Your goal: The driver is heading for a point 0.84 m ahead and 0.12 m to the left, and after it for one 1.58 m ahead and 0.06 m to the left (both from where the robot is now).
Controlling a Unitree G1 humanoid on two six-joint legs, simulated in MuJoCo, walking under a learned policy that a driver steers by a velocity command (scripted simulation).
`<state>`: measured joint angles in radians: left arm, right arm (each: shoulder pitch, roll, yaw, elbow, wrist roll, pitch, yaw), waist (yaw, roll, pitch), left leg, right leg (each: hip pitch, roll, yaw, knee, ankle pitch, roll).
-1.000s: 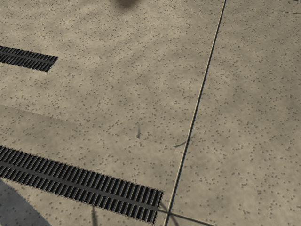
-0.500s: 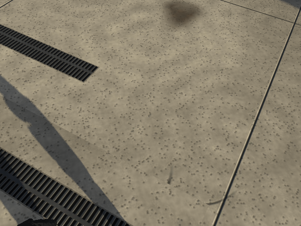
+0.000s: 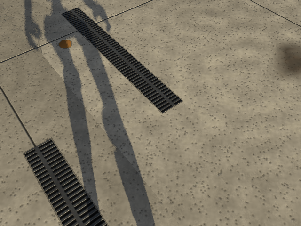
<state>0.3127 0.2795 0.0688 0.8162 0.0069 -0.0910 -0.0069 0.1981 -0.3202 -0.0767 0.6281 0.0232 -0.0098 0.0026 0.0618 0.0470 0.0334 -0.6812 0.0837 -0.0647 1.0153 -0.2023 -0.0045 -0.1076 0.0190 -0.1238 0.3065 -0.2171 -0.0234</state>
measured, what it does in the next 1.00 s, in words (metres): walks ahead, turning left: left foot, then right foot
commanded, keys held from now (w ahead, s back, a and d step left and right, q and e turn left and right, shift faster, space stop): w+q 0.02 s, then q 0.28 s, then no key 0.70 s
